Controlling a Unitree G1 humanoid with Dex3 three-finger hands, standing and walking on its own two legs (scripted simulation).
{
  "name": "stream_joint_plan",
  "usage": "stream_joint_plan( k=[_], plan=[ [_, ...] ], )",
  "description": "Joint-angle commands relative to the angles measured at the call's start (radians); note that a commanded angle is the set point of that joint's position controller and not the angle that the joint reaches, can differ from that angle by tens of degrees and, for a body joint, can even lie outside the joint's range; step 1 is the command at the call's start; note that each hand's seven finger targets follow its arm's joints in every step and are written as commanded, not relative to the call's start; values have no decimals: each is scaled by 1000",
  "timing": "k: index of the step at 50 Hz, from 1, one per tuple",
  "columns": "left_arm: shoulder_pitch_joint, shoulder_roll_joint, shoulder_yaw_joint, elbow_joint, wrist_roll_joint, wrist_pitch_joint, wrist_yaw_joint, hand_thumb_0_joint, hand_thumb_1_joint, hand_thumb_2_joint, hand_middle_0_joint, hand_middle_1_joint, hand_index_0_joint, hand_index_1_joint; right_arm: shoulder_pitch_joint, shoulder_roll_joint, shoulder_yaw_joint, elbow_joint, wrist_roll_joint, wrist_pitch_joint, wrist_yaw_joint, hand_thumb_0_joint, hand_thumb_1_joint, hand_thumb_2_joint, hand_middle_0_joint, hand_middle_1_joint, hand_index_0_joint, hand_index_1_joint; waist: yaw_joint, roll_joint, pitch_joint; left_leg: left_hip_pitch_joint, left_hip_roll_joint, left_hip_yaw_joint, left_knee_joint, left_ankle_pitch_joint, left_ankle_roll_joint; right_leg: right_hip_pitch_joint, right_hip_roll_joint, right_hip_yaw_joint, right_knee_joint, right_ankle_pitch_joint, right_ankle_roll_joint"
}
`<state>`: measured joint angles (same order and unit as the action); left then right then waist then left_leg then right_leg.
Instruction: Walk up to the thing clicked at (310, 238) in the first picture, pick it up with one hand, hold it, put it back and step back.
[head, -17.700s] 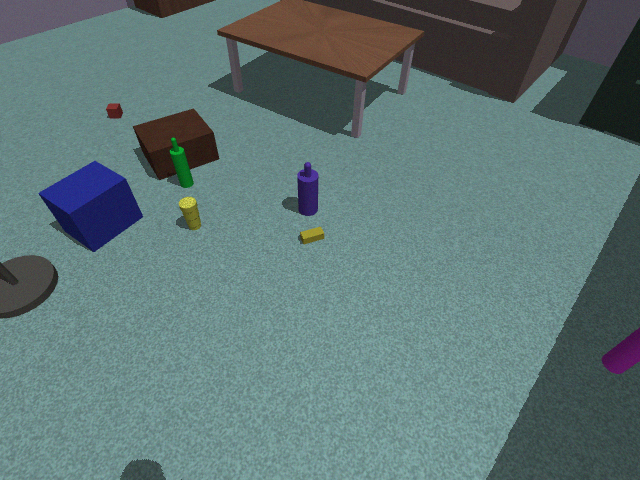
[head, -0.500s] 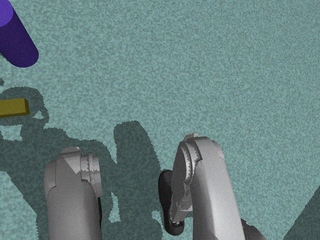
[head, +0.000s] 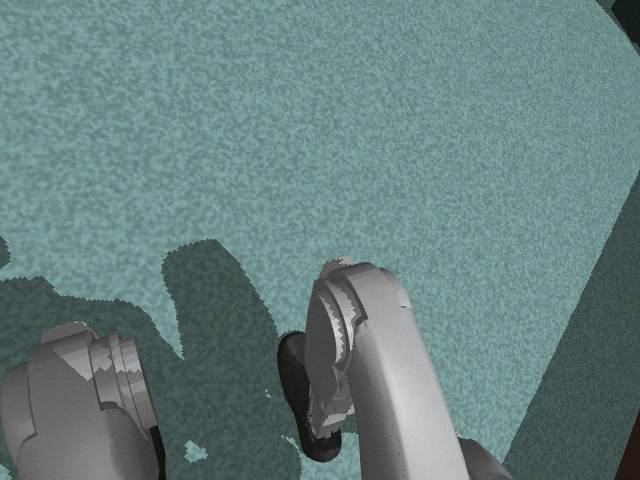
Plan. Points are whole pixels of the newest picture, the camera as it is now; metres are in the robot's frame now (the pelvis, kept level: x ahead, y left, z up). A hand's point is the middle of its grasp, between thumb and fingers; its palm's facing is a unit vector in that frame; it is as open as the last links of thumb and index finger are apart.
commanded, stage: rest palm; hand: left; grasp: from above
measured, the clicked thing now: out of the picture +0.42 +0.38 -0.28
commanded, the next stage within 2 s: close in 1.32 s
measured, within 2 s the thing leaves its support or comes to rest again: neither
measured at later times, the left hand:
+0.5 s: hand out of the picture +0.41 +0.36 -0.24, palm faces -0.44 -0.15 -0.89, open 14.3 cm
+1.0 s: hand out of the picture +0.40 +0.35 -0.26, palm faces -0.47 -0.16 -0.87, open 14.1 cm
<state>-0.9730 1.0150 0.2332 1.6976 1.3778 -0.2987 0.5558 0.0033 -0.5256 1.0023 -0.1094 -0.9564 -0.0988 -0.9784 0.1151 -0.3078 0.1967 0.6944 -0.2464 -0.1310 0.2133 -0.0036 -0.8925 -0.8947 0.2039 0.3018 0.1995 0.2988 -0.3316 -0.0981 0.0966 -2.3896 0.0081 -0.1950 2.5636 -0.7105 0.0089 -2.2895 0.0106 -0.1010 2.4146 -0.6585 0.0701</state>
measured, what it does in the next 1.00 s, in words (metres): stands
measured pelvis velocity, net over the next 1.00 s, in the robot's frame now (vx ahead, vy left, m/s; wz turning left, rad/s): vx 0.00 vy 0.01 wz -0.05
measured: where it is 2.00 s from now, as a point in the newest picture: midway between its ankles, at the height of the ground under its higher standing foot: (236, 454)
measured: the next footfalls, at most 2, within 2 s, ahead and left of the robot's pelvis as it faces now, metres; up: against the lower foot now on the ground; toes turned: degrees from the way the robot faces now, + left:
none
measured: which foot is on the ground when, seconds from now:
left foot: down 0.00-1.00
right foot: down 0.00-1.00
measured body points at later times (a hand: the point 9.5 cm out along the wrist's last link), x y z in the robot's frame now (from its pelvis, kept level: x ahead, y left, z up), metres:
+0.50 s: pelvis +0.00 +0.00 +0.00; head +0.26 +0.14 +0.34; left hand +0.43 +0.36 -0.19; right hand +0.09 -0.26 -0.07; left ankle +0.06 +0.12 -0.26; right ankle +0.11 -0.13 -0.26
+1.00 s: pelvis +0.00 +0.01 -0.01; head +0.27 +0.14 +0.33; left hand +0.42 +0.36 -0.21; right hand +0.08 -0.25 -0.07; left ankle +0.06 +0.12 -0.26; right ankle +0.11 -0.13 -0.26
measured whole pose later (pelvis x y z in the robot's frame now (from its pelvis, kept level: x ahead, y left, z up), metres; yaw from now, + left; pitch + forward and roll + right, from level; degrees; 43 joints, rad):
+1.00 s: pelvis +0.00 +0.01 -0.01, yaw -3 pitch +25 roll -15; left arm -0.93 1.07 0.18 1.74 1.35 -0.36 0.64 0.00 -0.52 0.99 -0.09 -0.99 -0.08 -1.01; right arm 0.03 -0.33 0.29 0.69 -0.30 -0.21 0.27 0.00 -0.90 -0.90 0.20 0.30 0.20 0.30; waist -0.32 -0.16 0.17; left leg -2.35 0.01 -0.26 2.63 -0.75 0.01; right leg -2.23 0.03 -0.15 2.43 -0.67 0.08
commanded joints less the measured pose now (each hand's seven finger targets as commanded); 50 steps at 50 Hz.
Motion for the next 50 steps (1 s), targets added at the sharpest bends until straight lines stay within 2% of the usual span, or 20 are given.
stream_joint_plan(
  k=[1, 3, 5, 6, 7, 8, 12, 15, 18, 19, 23, 24, 28, 29, 31, 37, 42, 44, 48, 50],
  plan=[
    [-181, 355, 58, -128, -44, -20, 24, 0, -584, 1028, -66, -969, -47, -988, 172, -328, -104, -3, -4, -10, -13, 0, -893, -899, 200, 300, 200, 300, 14, 425, -674, 509, -3, 105, -250, 212, 17, 370, 35, -98, -194, 231, -80],
    [-166, 349, 55, -119, -57, -37, 22, 0, -590, 1031, -67, -963, -46, -985, 170, -325, -96, 0, -13, -9, -11, 0, -893, -899, 200, 300, 200, 300, 16, 430, -669, 506, 1, 98, -248, 222, 13, 385, 36, -103, -192, 237, -83],
    [-166, 306, 20, -117, -63, -53, 16, 0, -585, 1029, -66, -963, -45, -983, 161, -322, -89, -2, -17, -11, -9, 0, -891, -899, 200, 300, 200, 300, 6, 432, -668, 523, 4, 91, -240, 242, 10, 384, 40, -114, -188, 256, -81],
    [-150, 340, 45, -107, -68, -63, 21, 0, -582, 1027, -69, -961, -48, -982, 164, -325, -88, 14, -19, -8, -10, 0, -891, -899, 200, 300, 200, 300, 11, 432, -672, 525, 7, 85, -241, 235, 9, 391, 44, -115, -186, 247, -83],
    [-164, 332, 24, -100, -56, -69, 18, 0, -581, 1026, -68, -962, -48, -981, 176, -332, -85, 6, -22, -11, -8, 0, -891, -898, 200, 300, 200, 300, -8, 423, -648, 527, 6, 89, -230, 238, 8, 377, 42, -120, -181, 252, -79],
    [-151, 337, 33, -119, -53, -78, 24, 0, -575, 1020, -67, -969, -50, -986, 171, -332, -86, 13, -25, -7, -7, 0, -891, -899, 200, 300, 200, 300, 9, 447, -660, 543, 7, 86, -245, 255, 3, 400, 44, -119, -187, 260, -80],
    [-190, 329, 9, -148, -45, -101, 52, 0, -574, 1030, -69, -955, -48, -976, 150, -335, -69, 9, -37, -8, 0, 0, -888, -898, 200, 300, 200, 300, 2, 467, -660, 574, 11, 79, -237, 282, -1, 390, 49, -134, -175, 278, -79],
    [-156, 328, 1, -77, -23, -93, 81, 0, -569, 1027, -70, -957, -50, -977, 128, -340, -67, 19, -43, -17, 6, 0, -889, -898, 200, 300, 200, 300, 3, 447, -624, 554, 15, 80, -222, 255, 1, 375, 56, -137, -173, 263, -79],
    [-174, 324, 1, -104, -14, -85, 119, 0, -563, 1021, -69, -956, -50, -975, 117, -337, -63, 37, -53, -17, 9, 0, -888, -899, 200, 300, 200, 300, 14, 487, -631, 570, 13, 74, -249, 270, -8, 366, 55, -149, -169, 267, -84],
    [-160, 302, -25, -65, -4, -73, 122, 0, -564, 1022, -70, -959, -51, -977, 107, -339, -61, 32, -62, -24, 14, 0, -888, -899, 200, 300, 200, 300, 1, 475, -609, 562, 15, 75, -238, 254, -6, 350, 56, -150, -165, 256, -82],
    [-178, 272, -53, -33, 1, -40, 143, 0, -559, 1016, -74, -960, -56, -978, 88, -348, -63, 30, -59, -45, 24, 0, -890, -899, 200, 300, 200, 300, -11, 490, -581, 571, 16, 58, -252, 225, -9, 302, 54, -158, -153, 236, -83],
    [-185, 289, -38, -45, -1, -34, 150, 0, -548, 1013, -78, -963, -61, -979, 69, -359, -67, 23, -59, -50, 24, 0, -889, -899, 200, 300, 200, 300, -2, 486, -593, 559, 16, 55, -257, 211, -8, 301, 56, -161, -156, 222, -84],
    [-191, 261, -49, -30, -24, -9, 143, 0, -550, 1000, -71, -969, -58, -982, 53, -360, -62, 14, -53, -75, 38, 0, -892, -900, 200, 300, 200, 300, -17, 475, -553, 544, 16, 41, -260, 195, -5, 285, 47, -164, -146, 217, -74],
    [-186, 308, -17, -30, -28, -7, 146, 0, -554, 1006, -69, -979, -55, -991, 63, -365, -56, 31, -50, -76, 37, 0, -893, -901, 200, 300, 200, 300, -11, 475, -554, 539, 16, 35, -266, 193, -4, 289, 47, -167, -146, 210, -74],
    [-192, 297, -20, -29, -22, -8, 134, 0, -550, 997, -68, -984, -57, -994, 73, -366, -58, 10, -49, -81, 42, 0, -893, -901, 200, 300, 200, 300, -27, 486, -554, 559, 19, 33, -266, 202, -6, 290, 43, -165, -140, 223, -71],
    [-178, 304, -18, -49, -58, -27, 111, 0, -542, 992, -72, -986, -62, -995, 73, -363, -45, 16, -39, -87, 42, 0, -893, -901, 200, 300, 200, 300, -26, 473, -577, 549, 18, 38, -251, 231, -3, 341, 50, -164, -153, 249, -67],
    [-148, 291, -42, -36, -60, -55, 99, 0, -539, 988, -70, -1002, -63, -1008, 61, -350, -15, 6, -43, -89, 50, 0, -895, -902, 200, 300, 200, 300, -34, 476, -565, 568, 24, 33, -231, 256, -6, 357, 53, -171, -140, 270, -66],
    [-158, 334, -26, -59, -50, -66, 113, 0, -532, 988, -75, -989, -67, -997, 68, -371, -26, 2, -43, -81, 45, 0, -893, -901, 200, 300, 200, 300, -26, 493, -570, 563, 23, 34, -248, 246, -10, 366, 55, -170, -150, 258, -72],
    [-123, 308, -46, -30, -41, -66, 129, 0, -532, 990, -71, -988, -61, -996, 56, -375, -23, -1, -51, -84, 49, 0, -890, -900, 200, 300, 200, 300, -21, 476, -551, 560, 26, 34, -241, 240, -12, 354, 58, -170, -142, 248, -74],
    [-136, 325, -40, -44, -37, -64, 153, 0, -527, 988, -76, -984, -67, -993, 47, -380, -21, 5, -56, -85, 45, 0, -891, -901, 200, 300, 200, 300, -15, 474, -569, 545, 25, 41, -240, 230, -10, 376, 66, -168, -162, 246, -78]
  ],
)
